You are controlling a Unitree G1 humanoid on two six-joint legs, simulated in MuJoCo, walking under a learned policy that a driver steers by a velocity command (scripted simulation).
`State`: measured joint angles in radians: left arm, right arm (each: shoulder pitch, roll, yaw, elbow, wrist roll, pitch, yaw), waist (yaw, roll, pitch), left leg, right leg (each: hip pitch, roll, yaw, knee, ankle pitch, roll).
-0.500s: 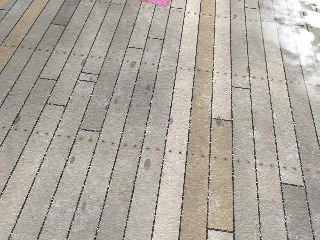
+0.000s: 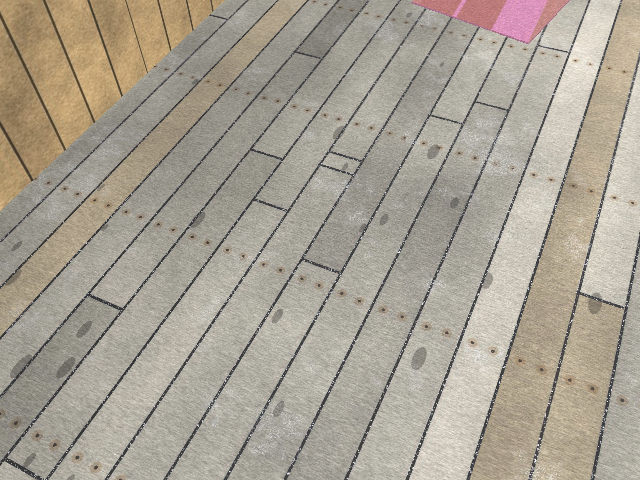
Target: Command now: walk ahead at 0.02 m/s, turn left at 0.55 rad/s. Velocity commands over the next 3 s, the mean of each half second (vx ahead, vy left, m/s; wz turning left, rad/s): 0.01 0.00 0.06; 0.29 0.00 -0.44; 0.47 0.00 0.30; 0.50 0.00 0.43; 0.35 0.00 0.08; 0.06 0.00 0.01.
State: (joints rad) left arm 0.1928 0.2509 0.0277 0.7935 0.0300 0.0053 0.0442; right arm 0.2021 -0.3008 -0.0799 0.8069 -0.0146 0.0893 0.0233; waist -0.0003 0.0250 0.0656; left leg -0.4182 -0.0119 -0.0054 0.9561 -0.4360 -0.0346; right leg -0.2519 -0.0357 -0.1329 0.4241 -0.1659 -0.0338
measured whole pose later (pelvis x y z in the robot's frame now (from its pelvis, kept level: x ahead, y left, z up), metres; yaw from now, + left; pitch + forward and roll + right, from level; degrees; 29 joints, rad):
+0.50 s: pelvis -0.03 +0.05 +0.00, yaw -2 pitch -1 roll -1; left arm 0.29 0.27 0.07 0.90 0.01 0.08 0.00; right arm 0.15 -0.21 -0.02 0.80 -0.02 0.02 -0.05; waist 0.03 -0.03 0.06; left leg -0.16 -0.01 0.14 0.41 -0.23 0.08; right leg -0.33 0.00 0.01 0.91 -0.45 0.03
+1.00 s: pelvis +0.05 -0.02 +0.00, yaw -17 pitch +1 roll +0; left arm 0.41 0.25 0.05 0.89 0.01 -0.04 -0.01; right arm 0.18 -0.31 -0.06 0.81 -0.04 -0.01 0.05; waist 0.02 0.05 0.01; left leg -0.63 0.08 0.03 0.89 -0.13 -0.03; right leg 0.07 0.08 0.06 0.19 -0.26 -0.08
